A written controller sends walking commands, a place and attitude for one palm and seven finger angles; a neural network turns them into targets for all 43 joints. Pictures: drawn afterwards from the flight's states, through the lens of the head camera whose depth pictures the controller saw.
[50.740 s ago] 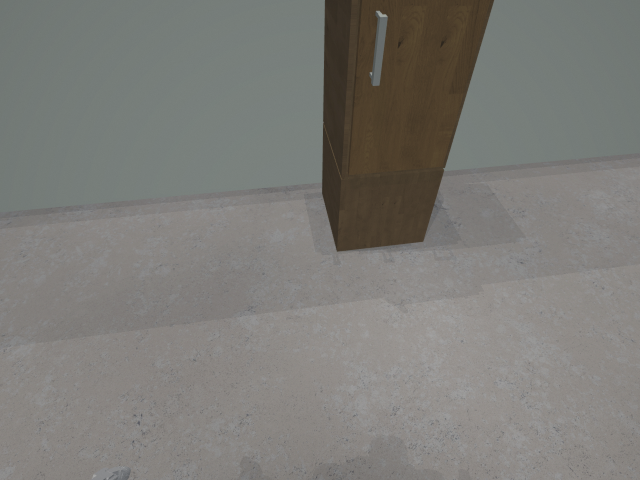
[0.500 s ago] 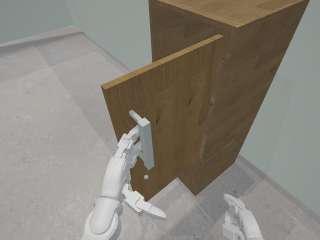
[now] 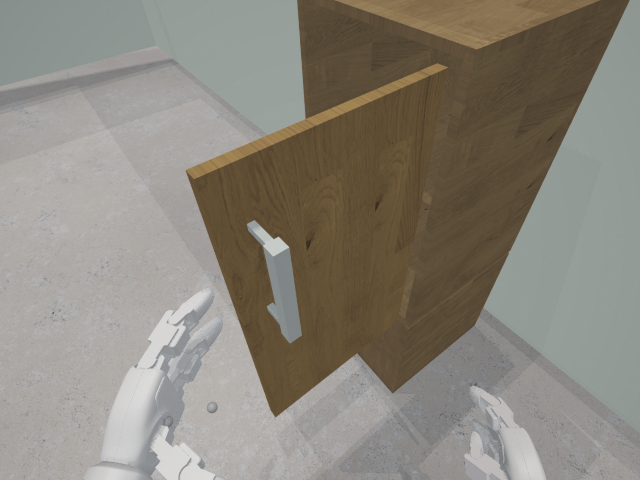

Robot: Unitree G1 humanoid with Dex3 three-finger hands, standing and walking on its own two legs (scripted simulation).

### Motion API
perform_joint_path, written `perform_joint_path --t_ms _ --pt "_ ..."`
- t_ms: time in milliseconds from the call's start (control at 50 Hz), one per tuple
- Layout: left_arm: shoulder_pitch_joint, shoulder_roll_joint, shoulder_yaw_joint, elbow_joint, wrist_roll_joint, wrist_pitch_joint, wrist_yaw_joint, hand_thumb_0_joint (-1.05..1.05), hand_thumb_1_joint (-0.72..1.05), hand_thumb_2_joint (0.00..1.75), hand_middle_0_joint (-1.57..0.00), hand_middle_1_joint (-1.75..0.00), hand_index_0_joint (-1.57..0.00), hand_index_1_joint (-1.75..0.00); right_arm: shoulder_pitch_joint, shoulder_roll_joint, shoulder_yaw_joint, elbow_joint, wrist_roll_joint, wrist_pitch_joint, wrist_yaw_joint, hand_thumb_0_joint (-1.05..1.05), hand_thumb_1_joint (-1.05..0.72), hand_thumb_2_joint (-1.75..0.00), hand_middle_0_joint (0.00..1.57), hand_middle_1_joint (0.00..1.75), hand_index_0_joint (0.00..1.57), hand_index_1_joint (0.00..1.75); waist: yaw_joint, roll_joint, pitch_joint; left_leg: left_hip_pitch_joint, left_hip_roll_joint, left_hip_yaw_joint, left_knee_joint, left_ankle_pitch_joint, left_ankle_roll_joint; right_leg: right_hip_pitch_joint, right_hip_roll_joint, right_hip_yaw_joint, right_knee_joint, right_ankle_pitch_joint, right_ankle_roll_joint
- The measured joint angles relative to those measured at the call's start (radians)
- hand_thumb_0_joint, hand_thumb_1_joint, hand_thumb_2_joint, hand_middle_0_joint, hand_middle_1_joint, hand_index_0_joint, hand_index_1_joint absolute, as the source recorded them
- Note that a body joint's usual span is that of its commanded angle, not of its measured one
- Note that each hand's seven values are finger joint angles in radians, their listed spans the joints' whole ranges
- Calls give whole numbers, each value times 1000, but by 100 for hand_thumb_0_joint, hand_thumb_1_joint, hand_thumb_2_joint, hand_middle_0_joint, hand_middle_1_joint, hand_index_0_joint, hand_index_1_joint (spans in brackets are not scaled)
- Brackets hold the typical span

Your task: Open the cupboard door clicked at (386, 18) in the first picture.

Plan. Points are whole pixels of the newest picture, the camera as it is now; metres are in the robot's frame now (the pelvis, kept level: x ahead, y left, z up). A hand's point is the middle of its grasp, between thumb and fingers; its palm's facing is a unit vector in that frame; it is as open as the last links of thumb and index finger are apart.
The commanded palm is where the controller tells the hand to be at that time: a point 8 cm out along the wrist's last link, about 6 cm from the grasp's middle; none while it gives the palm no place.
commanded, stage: slide the hand sideways off the handle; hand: left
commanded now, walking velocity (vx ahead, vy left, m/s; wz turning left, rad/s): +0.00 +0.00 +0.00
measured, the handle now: (275, 285) +0.32 +0.08 +0.11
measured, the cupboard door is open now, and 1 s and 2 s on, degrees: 92 92 92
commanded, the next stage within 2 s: draw the hand back to the body in 0.08 s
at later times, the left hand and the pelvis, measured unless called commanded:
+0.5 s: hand (166, 401) +0.17 +0.16 +0.13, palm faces -0.03 -1.00 -0.07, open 16.3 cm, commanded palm +0.13 +0.22 +0.14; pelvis -0.01 +0.02 +0.00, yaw +0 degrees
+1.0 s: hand (82, 367) +0.18 +0.24 +0.15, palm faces +0.29 -0.89 -0.36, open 13.7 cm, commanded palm +0.14 +0.28 +0.17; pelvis +0.00 +0.03 +0.02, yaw +0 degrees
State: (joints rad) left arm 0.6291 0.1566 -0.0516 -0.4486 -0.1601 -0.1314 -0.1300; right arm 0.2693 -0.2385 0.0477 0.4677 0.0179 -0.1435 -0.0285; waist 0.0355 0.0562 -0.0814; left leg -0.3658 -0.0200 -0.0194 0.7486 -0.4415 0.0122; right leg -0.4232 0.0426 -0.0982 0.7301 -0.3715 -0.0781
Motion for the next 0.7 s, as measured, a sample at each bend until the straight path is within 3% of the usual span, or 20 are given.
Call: perform_joint_path --t_ms 140,260,400,700 --pt "7 6 13 6 -21 -29 -22 -1 -50 30 -15 -30 -15 -30 10 -3 -2 12 6 -43 -10 1 -90 -90 20 30 20 30 -3 10 1 -25 -4 0 30 -3 6 -20 -5 -2 21 1 5" --pt "-30 5 -3 12 -17 -18 -12 -1 -50 30 -15 -30 -15 -30 11 1 3 16 9 -74 -16 1 -90 -90 20 30 20 30 -3 9 5 -38 -6 4 46 -2 13 -31 -8 1 31 6 10" --pt "-45 38 53 -15 -29 18 1 -1 -50 30 -16 -30 -16 -30 13 10 11 30 16 -83 -21 1 -90 -90 20 30 20 30 -2 15 -5 -7 -9 9 28 2 20 0 -9 8 12 12 18" --pt "-86 90 168 -36 -89 132 -60 -1 -47 32 -16 -30 -16 -30 -9 1 23 65 23 -102 -38 1 -90 -90 20 30 20 30 16 11 6 68 -14 2 -37 21 30 82 -12 5 -64 35 30"
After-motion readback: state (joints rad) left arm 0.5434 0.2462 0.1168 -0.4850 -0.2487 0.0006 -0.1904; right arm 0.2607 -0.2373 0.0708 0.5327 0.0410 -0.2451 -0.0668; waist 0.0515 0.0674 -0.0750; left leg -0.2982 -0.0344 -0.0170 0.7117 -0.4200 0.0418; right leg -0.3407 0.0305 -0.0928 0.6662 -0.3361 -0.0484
